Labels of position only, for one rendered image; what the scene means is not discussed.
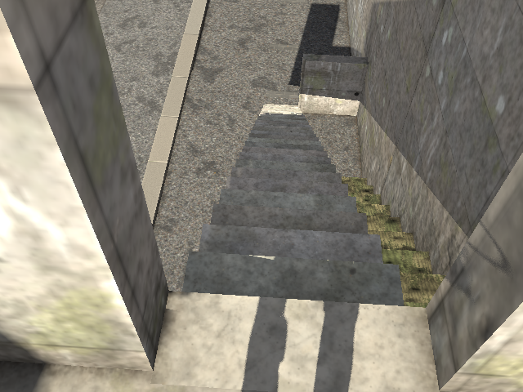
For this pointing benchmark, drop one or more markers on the stairs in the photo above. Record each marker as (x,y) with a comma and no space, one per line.
(285,226)

